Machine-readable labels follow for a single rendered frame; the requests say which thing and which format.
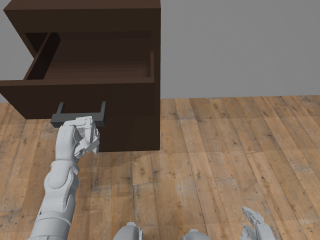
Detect cabinet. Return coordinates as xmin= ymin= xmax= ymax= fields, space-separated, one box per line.
xmin=3 ymin=0 xmax=161 ymax=153

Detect robot shin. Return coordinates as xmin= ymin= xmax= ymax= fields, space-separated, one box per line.
xmin=126 ymin=222 xmax=136 ymax=226
xmin=189 ymin=229 xmax=199 ymax=233

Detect robot left shin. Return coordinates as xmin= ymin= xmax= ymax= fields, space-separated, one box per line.
xmin=126 ymin=222 xmax=136 ymax=226

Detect left robot forearm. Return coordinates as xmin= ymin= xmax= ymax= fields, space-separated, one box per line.
xmin=27 ymin=159 xmax=79 ymax=240

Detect drawer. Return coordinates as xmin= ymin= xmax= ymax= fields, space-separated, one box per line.
xmin=0 ymin=31 xmax=155 ymax=120

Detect robot left hand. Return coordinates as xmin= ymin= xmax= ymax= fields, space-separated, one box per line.
xmin=55 ymin=116 xmax=100 ymax=164

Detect robot right shin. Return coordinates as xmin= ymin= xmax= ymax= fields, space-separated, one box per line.
xmin=189 ymin=229 xmax=199 ymax=233

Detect handle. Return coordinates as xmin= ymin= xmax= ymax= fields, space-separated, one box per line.
xmin=50 ymin=101 xmax=107 ymax=128

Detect robot right hand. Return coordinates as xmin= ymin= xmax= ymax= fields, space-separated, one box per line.
xmin=239 ymin=206 xmax=276 ymax=240

